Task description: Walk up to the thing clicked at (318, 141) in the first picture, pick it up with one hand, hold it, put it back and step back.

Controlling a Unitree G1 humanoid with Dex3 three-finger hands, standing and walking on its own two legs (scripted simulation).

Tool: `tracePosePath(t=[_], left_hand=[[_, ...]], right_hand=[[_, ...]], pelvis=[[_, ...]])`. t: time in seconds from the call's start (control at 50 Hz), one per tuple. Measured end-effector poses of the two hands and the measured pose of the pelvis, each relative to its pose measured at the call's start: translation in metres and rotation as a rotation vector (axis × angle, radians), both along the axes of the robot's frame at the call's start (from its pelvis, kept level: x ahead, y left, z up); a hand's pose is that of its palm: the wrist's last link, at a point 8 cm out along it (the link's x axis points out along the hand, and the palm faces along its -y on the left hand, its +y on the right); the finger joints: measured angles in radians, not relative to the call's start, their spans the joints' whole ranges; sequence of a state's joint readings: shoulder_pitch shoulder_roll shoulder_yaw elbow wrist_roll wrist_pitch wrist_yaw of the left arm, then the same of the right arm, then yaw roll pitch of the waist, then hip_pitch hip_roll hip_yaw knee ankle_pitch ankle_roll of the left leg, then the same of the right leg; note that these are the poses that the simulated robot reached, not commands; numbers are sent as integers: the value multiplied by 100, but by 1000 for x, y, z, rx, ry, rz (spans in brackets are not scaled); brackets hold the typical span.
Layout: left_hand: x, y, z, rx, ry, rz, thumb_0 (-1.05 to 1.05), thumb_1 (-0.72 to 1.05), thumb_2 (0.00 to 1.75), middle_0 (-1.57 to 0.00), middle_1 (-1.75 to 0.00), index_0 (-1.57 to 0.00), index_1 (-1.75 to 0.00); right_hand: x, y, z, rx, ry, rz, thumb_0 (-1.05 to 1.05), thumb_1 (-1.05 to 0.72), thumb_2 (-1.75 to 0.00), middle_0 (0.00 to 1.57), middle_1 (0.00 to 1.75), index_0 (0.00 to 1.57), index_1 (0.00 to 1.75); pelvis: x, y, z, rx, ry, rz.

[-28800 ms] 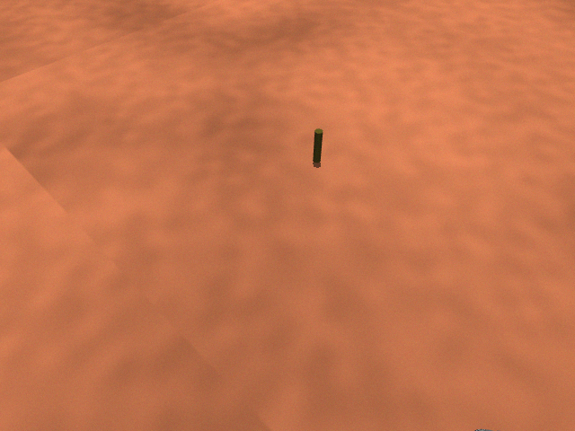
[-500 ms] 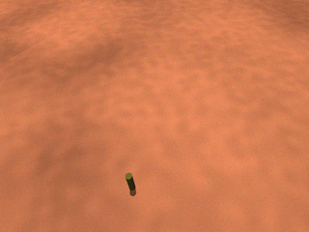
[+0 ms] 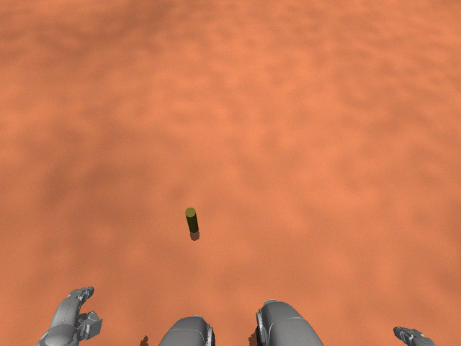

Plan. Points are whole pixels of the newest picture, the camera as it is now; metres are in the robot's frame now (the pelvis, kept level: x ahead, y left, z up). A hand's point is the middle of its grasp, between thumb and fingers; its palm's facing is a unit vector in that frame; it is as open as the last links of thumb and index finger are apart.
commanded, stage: step back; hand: left
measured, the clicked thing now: (192, 221) +0.54 +0.13 -0.66
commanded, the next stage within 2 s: none
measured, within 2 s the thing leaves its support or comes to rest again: neither
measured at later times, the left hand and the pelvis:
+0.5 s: hand out of the picture +0.01 +0.25 -0.14, palm faces -0.10 -0.92 -0.39, open 7.4 cm; pelvis -0.10 -0.01 +0.00, yaw -5 degrees
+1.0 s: hand out of the picture -0.11 +0.28 -0.15, palm faces -0.08 -0.93 -0.37, open 7.4 cm; pelvis -0.24 +0.01 +0.00, yaw -5 degrees
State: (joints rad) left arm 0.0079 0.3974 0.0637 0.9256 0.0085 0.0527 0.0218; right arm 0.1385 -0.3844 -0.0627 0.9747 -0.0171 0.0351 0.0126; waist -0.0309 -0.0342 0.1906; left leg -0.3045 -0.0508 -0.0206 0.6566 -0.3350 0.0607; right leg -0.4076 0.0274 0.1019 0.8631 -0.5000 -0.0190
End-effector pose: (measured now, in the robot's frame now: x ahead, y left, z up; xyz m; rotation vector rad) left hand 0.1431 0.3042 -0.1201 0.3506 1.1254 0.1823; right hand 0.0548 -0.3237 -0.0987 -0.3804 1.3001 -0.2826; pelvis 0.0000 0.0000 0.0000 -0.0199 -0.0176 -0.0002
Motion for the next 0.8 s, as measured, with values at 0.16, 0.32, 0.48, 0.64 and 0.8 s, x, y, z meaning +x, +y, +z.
tracePosePath(t=[0.16, 0.32, 0.48, 0.64, 0.8], left_hand=[[-23, 1, 2, -13, 20, -45, 1, 91, 90, -20, -30, -20, -30], [-69, -3, 2, 12, 61, -70, 1, 91, 90, -20, -30, -20, -30], [-132, -15, 19, 29, 59, -53, 1, 91, 90, -21, -30, -21, -30], [-155, -3, 28, 38, -24, -39, 1, 91, 90, -21, -30, -21, -30], [-187, 15, 11, -5, -39, -21, 1, 91, 90, -20, -30, -20, -30]], right_hand=[[-17, 23, 8, 2, -61, -11, 0, -90, -89, 21, 30, 21, 30], [-37, 22, -5, 39, -146, -10, 0, -90, -89, 21, 30, 21, 30], [-75, 4, -13, 67, -139, -38, 0, -90, -89, 21, 30, 21, 30], [-120, 5, -6, 25, -84, 11, 0, -90, -89, 21, 30, 20, 30], [-158, 32, 6, 12, -107, 50, 0, -90, -89, 21, 30, 21, 30]], pelvis=[[-23, 10, 7, -9, 4, -39], [-58, 5, 0, 9, -4, -81], [-94, -7, 3, 29, -18, -89], [-131, 4, 5, 31, 0, -43], [-177, 20, 2, 11, -21, -24]])
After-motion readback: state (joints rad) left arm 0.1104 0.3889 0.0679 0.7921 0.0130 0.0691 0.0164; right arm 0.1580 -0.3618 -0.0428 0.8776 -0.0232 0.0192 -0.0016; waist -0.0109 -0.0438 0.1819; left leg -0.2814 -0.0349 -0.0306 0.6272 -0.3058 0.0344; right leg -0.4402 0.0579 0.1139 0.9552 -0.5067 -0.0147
